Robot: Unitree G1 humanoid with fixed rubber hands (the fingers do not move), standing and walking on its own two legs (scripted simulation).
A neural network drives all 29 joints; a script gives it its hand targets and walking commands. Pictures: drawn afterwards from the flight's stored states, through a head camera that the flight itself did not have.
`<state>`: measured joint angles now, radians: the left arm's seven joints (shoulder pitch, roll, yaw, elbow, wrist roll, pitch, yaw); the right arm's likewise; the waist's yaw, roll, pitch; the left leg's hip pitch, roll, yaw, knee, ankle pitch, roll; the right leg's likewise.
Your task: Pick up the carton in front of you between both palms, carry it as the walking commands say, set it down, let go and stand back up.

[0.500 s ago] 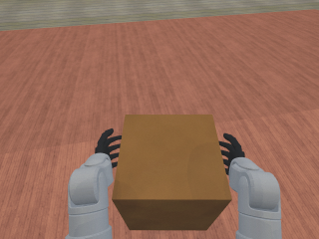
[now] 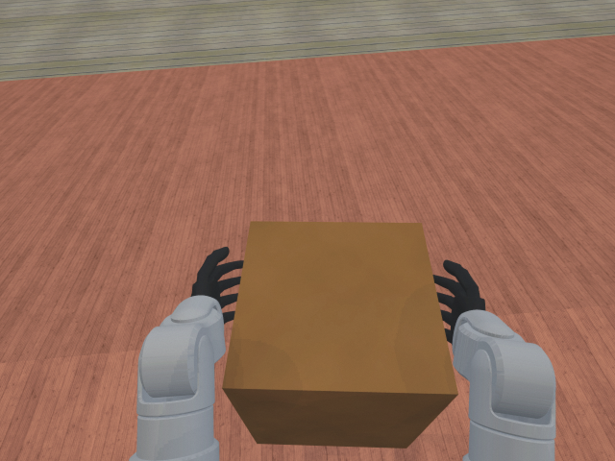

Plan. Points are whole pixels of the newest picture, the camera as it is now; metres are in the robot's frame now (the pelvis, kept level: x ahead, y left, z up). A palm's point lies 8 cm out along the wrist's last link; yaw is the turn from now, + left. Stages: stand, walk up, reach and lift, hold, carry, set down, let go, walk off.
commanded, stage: carry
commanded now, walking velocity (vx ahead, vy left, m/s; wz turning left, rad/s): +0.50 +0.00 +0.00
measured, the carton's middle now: (333, 341) +0.27 +0.00 +0.00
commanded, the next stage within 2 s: none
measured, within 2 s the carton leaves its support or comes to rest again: neither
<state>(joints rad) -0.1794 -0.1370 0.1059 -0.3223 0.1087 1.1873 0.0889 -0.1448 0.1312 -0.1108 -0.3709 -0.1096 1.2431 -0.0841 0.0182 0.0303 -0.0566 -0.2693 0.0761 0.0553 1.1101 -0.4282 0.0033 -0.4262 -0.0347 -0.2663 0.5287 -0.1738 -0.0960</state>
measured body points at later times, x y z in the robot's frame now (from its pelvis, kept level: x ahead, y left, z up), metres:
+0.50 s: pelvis +0.34 +0.03 +0.00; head +0.36 +0.04 +0.45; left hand +0.65 +0.16 +0.07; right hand +0.62 -0.14 +0.07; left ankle +0.42 +0.10 -0.73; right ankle +0.15 -0.07 -0.63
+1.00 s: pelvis +0.66 -0.02 -0.01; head +0.71 -0.04 +0.44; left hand +1.04 +0.13 +0.09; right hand +1.04 -0.17 +0.08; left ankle +0.51 +0.10 -0.63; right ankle +0.71 -0.08 -0.73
